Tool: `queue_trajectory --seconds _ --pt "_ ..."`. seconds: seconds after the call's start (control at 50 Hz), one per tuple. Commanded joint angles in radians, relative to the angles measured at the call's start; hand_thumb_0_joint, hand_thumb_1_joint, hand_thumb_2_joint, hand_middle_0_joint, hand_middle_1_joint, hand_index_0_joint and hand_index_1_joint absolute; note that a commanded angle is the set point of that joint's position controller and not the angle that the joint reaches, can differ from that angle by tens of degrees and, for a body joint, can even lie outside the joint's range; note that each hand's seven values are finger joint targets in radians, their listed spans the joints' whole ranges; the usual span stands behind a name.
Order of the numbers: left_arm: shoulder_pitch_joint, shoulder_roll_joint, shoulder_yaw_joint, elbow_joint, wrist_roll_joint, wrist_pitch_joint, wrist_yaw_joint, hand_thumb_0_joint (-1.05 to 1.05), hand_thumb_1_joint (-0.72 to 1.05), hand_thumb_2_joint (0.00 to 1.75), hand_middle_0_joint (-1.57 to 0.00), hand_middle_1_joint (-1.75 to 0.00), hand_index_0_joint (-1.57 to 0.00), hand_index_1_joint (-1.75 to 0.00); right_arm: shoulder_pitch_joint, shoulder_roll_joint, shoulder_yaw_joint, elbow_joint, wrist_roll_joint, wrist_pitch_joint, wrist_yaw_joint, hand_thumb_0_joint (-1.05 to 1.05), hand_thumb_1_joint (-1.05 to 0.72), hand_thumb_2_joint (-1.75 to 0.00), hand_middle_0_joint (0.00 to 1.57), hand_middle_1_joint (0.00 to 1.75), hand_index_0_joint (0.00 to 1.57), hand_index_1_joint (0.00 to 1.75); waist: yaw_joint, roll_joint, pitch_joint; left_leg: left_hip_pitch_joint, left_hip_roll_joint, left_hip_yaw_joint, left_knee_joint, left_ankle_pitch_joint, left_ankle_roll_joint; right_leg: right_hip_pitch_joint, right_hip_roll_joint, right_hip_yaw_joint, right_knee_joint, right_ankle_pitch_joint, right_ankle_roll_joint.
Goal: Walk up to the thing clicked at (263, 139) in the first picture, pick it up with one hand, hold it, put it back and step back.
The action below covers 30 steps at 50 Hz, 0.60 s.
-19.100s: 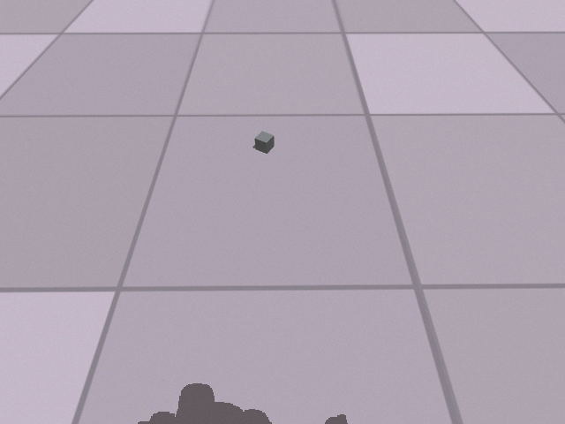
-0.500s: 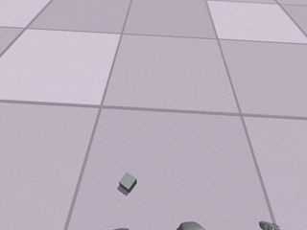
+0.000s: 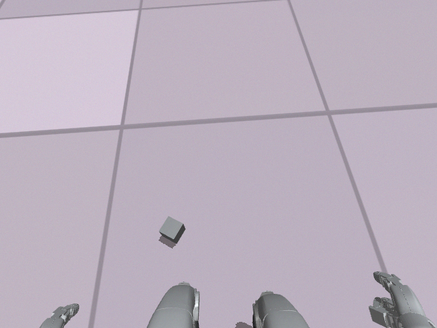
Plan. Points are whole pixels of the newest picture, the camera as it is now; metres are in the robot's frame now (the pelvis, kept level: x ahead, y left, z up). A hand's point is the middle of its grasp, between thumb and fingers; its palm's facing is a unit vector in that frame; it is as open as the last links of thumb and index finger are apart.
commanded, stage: walk up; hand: left
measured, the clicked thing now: (172, 230) +0.48 +0.24 -0.71
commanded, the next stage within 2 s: stand in 0.82 s
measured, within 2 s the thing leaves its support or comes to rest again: neither
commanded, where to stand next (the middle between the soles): +0.10 +0.03 m, yaw +4 degrees
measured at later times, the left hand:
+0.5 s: hand out of the picture +0.02 +0.36 -0.14, palm faces +0.03 -0.93 -0.37, open 7.4 cm
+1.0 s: hand out of the picture +0.12 +0.29 -0.12, palm faces -0.09 -0.92 -0.38, open 7.4 cm
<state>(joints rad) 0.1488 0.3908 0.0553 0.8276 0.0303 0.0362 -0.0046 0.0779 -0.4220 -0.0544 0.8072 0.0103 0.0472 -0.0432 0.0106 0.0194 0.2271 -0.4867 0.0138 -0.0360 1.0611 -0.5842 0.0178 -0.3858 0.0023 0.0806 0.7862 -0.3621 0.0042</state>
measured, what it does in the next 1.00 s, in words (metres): steps on the spot: left foot, then right foot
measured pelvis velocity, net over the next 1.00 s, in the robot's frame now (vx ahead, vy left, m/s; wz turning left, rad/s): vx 0.02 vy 0.04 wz -0.02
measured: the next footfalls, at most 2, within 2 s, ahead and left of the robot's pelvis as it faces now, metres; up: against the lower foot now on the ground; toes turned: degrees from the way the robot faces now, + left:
left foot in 0.30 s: +0.07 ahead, +0.18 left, +0.00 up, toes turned -1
right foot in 0.78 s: +0.06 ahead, -0.10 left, +0.00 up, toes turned -4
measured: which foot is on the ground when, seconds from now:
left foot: up 0.00-0.28, down 0.30-1.00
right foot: down 0.00-0.32, up 0.34-0.76, down 0.78-1.00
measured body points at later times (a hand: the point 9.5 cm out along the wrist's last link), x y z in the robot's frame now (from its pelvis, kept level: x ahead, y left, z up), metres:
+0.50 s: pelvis -0.01 +0.06 +0.02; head -0.02 +0.10 +0.47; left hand +0.02 +0.41 -0.11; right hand +0.03 -0.27 -0.06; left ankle +0.01 +0.16 -0.71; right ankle +0.04 -0.10 -0.65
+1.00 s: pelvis +0.02 +0.04 +0.02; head +0.05 +0.03 +0.47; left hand +0.13 +0.34 -0.09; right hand +0.10 -0.26 -0.11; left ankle +0.03 +0.18 -0.71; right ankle +0.02 -0.10 -0.71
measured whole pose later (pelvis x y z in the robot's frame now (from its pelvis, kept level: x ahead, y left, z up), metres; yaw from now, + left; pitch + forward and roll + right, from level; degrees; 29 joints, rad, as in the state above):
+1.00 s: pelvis +0.02 +0.04 +0.02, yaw -1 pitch -3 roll +0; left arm 0.13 0.35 0.00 0.96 0.01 -0.03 0.00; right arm 0.17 -0.36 -0.02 0.90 0.01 0.00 0.00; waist -0.02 0.04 0.13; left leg -0.24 0.03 -0.02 0.59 -0.33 0.03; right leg -0.22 -0.03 0.02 0.54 -0.28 0.03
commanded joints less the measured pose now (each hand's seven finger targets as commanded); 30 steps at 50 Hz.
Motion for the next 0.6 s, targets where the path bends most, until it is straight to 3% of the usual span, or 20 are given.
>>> queue_trajectory --seconds 0.0,0.04,0.06,0.1,0.14,0.18,0.2,0.22,0.24,0.26,0.28,0.3,0.32,0.34,0.36,0.38,0.42,0.44,0.48,0.58 --pt "0.007 0.252 0.071 -0.068 -0.005 -0.046 0.040 0.00 0.90 0.90 -0.20 -0.30 -0.20 -0.30 0.089 -0.179 -0.052 -0.026 0.018 -0.019 0.004 0.00 -0.90 -0.90 0.20 0.30 0.20 0.30 -0.006 -0.149 -0.305 -0.015 -0.052 -0.095 0.175 0.046 -0.006 0.179 -0.214 0.237 -0.231 0.514 -0.225" --pt "0.064 0.256 0.076 -0.061 0.008 -0.071 0.041 0.00 0.90 0.90 -0.20 -0.30 -0.20 -0.30 0.126 -0.189 -0.052 -0.013 -0.011 -0.027 0.026 0.00 -0.90 -0.90 0.20 0.30 0.20 0.30 0.021 -0.156 -0.352 -0.041 -0.026 -0.059 0.057 0.106 -0.022 0.261 -0.202 0.299 -0.322 -0.050 -0.226" --pt "0.111 0.273 0.086 -0.060 0.011 -0.079 0.035 0.00 0.90 0.90 -0.20 -0.30 -0.20 -0.30 0.117 -0.217 -0.062 -0.019 -0.021 -0.035 0.041 0.00 -0.90 -0.90 0.20 0.30 0.20 0.30 0.048 -0.174 -0.348 -0.141 -0.024 -0.037 0.025 0.099 -0.018 0.372 -0.215 0.357 -0.371 -0.261 -0.240" --pt "0.175 0.312 0.109 -0.060 0.011 -0.095 0.025 0.00 0.90 0.90 -0.20 -0.30 -0.20 -0.30 0.085 -0.235 -0.066 -0.037 -0.039 -0.047 0.069 0.00 -0.90 -0.90 0.20 0.30 0.20 0.30 0.083 -0.214 -0.314 -0.232 -0.004 -0.048 -0.068 0.057 -0.018 0.469 -0.281 0.468 -0.417 -0.438 -0.274" --pt "0.196 0.320 0.114 -0.052 0.008 -0.097 0.014 0.00 0.90 0.90 -0.20 -0.30 -0.20 -0.30 0.045 -0.231 -0.063 -0.046 -0.045 -0.065 0.076 0.00 -0.90 -0.90 0.20 0.30 0.20 0.30 0.101 -0.233 -0.216 -0.210 0.010 -0.049 -0.176 -0.005 -0.013 0.383 -0.310 0.482 -0.440 -0.399 -0.285" --pt "0.195 0.326 0.109 -0.046 0.006 -0.097 0.006 0.00 0.90 0.90 -0.20 -0.30 -0.20 -0.30 0.048 -0.212 -0.063 -0.040 -0.049 -0.080 0.086 0.00 -0.90 -0.90 0.20 0.30 0.20 0.30 0.090 -0.241 -0.151 -0.120 0.003 -0.024 -0.266 -0.015 0.001 0.270 -0.290 0.403 -0.450 -0.300 -0.264" --pt "0.168 0.333 0.108 -0.050 0.005 -0.098 0.001 0.00 0.90 0.90 -0.20 -0.30 -0.20 -0.30 0.085 -0.197 -0.062 -0.028 -0.048 -0.085 0.093 0.00 -0.90 -0.90 0.20 0.30 0.20 0.30 0.066 -0.259 -0.145 -0.049 -0.002 0.003 -0.305 0.006 0.008 0.207 -0.277 0.345 -0.454 -0.262 -0.249" --pt "0.124 0.327 0.105 -0.063 0.007 -0.097 -0.006 0.00 0.90 0.90 -0.20 -0.30 -0.20 -0.30 0.139 -0.190 -0.064 -0.007 -0.041 -0.091 0.098 0.00 -0.90 -0.90 0.20 0.30 0.20 0.30 0.034 -0.274 -0.155 0.070 -0.016 0.040 -0.363 0.041 0.022 0.116 -0.253 0.284 -0.453 -0.243 -0.229" --pt "0.056 0.316 0.098 -0.077 0.008 -0.092 -0.013 0.00 0.90 0.90 -0.20 -0.30 -0.20 -0.30 0.233 -0.180 -0.071 0.025 -0.034 -0.098 0.099 0.00 -0.90 -0.90 0.20 0.30 0.20 0.30 -0.025 -0.269 -0.183 0.239 -0.032 0.076 -0.461 0.133 0.035 0.008 -0.208 0.206 -0.429 -0.256 -0.196" --pt "-0.027 0.287 0.089 -0.090 0.008 -0.082 -0.016 0.00 0.90 0.90 -0.20 -0.30 -0.20 -0.30 0.380 -0.182 -0.081 0.080 -0.031 -0.106 0.091 0.00 -0.90 -0.90 0.20 0.30 0.20 0.30 -0.110 -0.213 -0.205 0.461 -0.053 0.108 -0.538 0.280 0.033 -0.160 -0.153 0.129 -0.321 -0.326 -0.156" --pt "-0.059 0.199 0.063 -0.103 0.004 -0.064 -0.010 0.00 0.90 0.90 -0.20 -0.30 -0.20 -0.30 0.454 -0.210 -0.094 0.114 -0.037 -0.114 0.071 0.00 -0.90 -0.90 0.20 0.30 0.20 0.30 -0.154 -0.037 -0.186 0.598 -0.034 0.016 -0.615 0.288 0.011 -0.336 -0.058 0.022 -0.081 -0.320 -0.106" --pt "-0.053 0.111 0.033 -0.121 -0.009 -0.053 0.001 0.00 0.90 0.90 -0.20 -0.30 -0.20 -0.30 0.486 -0.281 -0.102 0.116 -0.056 -0.121 0.049 0.00 -0.90 -0.90 0.20 0.30 0.20 0.30 -0.146 0.192 -0.151 0.480 0.216 -0.420 -0.797 0.020 0.023 -0.424 0.080 0.008 0.184 -0.225 -0.054" --pt "-0.022 0.199 0.054 -0.093 -0.008 -0.035 0.011 0.00 0.90 0.90 -0.20 -0.30 -0.20 -0.30 0.323 -0.341 -0.102 0.046 -0.049 -0.124 0.035 0.00 -0.90 -0.90 0.20 0.30 0.20 0.30 -0.091 0.043 -0.084 0.247 0.389 -0.651 -0.909 -0.225 0.114 -0.345 0.014 0.104 0.244 -0.139 -0.042" --pt "0.014 0.261 0.068 -0.058 -0.015 -0.029 0.008 0.00 0.90 0.90 -0.20 -0.30 -0.20 -0.30 0.207 -0.338 -0.096 0.020 -0.040 -0.127 0.030 0.00 -0.90 -0.90 0.20 0.30 0.20 0.30 -0.045 -0.015 -0.029 0.117 0.396 -0.616 -0.920 -0.291 0.171 -0.242 -0.042 0.131 0.253 -0.112 -0.041" --pt "0.067 0.242 0.061 -0.024 -0.026 -0.032 0.003 0.00 0.90 0.90 -0.20 -0.30 -0.20 -0.30 0.133 -0.289 -0.075 0.007 -0.040 -0.130 0.031 0.00 -0.90 -0.90 0.20 0.30 0.20 0.30 -0.001 -0.009 -0.016 0.108 0.332 -0.495 -0.890 -0.180 0.175 -0.188 -0.048 0.139 0.247 -0.071 -0.030" --pt "0.113 0.226 0.062 0.008 -0.021 -0.028 -0.006 0.00 0.90 0.90 -0.20 -0.30 -0.20 -0.30 0.128 -0.252 -0.062 0.011 -0.043 -0.140 0.024 0.00 -0.90 -0.90 0.20 0.30 0.20 0.30 0.019 -0.019 -0.038 0.171 0.282 -0.408 -0.858 -0.105 0.150 -0.192 -0.045 0.140 0.232 -0.044 -0.024" --pt "0.138 0.266 0.087 0.034 -0.001 -0.006 -0.024 0.00 0.90 0.90 -0.20 -0.30 -0.20 -0.30 0.229 -0.296 -0.084 0.040 -0.029 -0.156 0.001 0.00 -0.90 -0.90 0.20 0.30 0.20 0.30 -0.002 0.025 -0.041 0.217 0.272 -0.324 -0.842 0.046 0.108 -0.216 -0.040 0.118 0.261 0.021 -0.017" --pt "0.126 0.275 0.094 0.025 0.006 0.008 -0.032 0.00 0.90 0.90 -0.20 -0.30 -0.20 -0.30 0.261 -0.313 -0.092 0.055 -0.025 -0.156 -0.009 0.00 -0.90 -0.90 0.20 0.30 0.20 0.30 -0.010 0.045 -0.030 0.210 0.290 -0.317 -0.830 0.112 0.115 -0.216 -0.043 0.118 0.286 0.029 -0.006" --pt "0.144 0.272 0.094 0.020 0.007 0.030 -0.042 0.00 0.90 0.90 -0.20 -0.30 -0.20 -0.30 0.256 -0.301 -0.091 0.054 -0.025 -0.154 -0.024 0.00 -0.90 -0.90 0.20 0.30 0.20 0.30 0.005 0.056 -0.032 0.208 0.276 -0.251 -0.824 0.209 0.094 -0.204 -0.031 0.135 0.312 0.058 0.003" --pt "0.152 0.226 0.071 0.053 -0.023 0.018 -0.041 0.00 0.90 0.90 -0.20 -0.30 -0.20 -0.30 0.202 -0.231 -0.069 0.029 -0.035 -0.153 -0.003 0.00 -0.90 -0.90 0.20 0.30 0.20 0.30 0.000 0.172 -0.117 0.256 0.185 -0.113 -0.819 0.196 0.082 -0.109 -0.018 0.084 0.168 0.086 0.013"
